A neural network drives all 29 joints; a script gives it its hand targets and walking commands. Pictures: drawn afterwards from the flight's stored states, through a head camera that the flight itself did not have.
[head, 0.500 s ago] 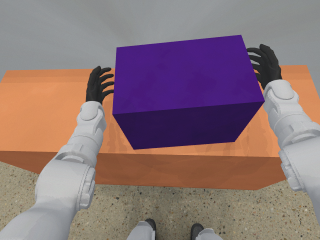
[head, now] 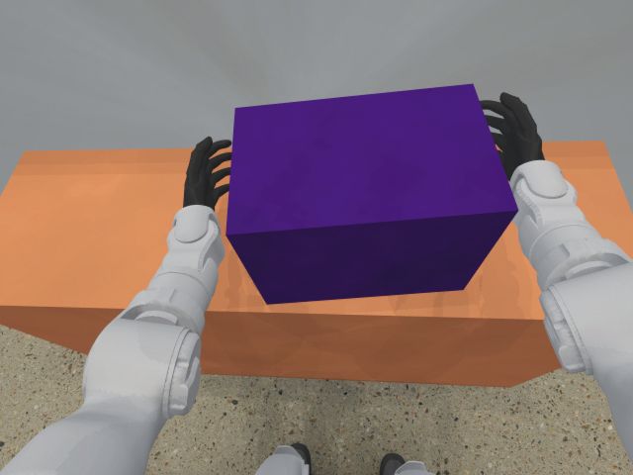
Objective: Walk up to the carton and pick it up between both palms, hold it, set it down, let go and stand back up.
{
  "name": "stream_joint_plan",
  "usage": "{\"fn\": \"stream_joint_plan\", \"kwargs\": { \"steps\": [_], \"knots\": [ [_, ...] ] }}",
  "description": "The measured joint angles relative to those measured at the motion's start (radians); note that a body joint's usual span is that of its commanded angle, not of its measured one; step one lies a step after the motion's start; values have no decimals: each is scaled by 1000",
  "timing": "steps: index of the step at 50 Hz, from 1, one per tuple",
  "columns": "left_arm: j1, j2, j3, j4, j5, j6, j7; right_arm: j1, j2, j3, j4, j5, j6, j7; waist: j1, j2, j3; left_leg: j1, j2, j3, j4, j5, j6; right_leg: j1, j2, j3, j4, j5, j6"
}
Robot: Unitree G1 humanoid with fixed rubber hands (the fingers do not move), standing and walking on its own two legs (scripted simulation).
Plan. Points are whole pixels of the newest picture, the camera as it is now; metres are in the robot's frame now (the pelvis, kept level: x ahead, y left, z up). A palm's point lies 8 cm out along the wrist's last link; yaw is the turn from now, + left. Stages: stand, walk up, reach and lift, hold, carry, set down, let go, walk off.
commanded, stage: reach and lift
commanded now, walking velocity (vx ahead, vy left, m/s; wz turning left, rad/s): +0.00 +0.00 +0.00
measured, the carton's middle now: (358, 206) +0.46 +0.02 +0.00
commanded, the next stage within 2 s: none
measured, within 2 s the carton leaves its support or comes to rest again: leaves its support in 1.64 s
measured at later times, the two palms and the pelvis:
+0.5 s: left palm (208, 201) +0.43 +0.21 +0.05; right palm (519, 163) +0.49 -0.18 +0.06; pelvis +0.00 +0.00 +0.00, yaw +0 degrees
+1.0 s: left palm (207, 202) +0.43 +0.21 +0.05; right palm (517, 165) +0.48 -0.17 +0.06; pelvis +0.00 +0.00 +0.00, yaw +0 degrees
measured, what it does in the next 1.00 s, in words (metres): stands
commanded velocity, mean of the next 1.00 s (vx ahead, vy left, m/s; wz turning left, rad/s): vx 0.00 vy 0.00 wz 0.00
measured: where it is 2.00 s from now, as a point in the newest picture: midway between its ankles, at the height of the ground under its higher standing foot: outside the picture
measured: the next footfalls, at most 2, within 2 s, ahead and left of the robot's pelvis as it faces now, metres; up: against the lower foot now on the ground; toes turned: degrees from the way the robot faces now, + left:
none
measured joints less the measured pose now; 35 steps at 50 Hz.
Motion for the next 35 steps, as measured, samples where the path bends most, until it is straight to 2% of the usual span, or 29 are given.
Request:
{"fn": "stream_joint_plan", "kwargs": {
  "steps": [12,35],
  "knots": [
    [3,-12,10,-11,6,-19,16,-7,11,-5,6,0,2,-3,-14,-11,-11,-30,4,-6,17,-3,-5,-27,4,-7,13,-3,-5],
    [-4,-21,19,6,1,-26,27,1,17,-32,-2,-35,12,-4,-17,1,-13,-27,-1,-4,23,-5,2,-23,-2,-6,19,-6,1]
  ]
}}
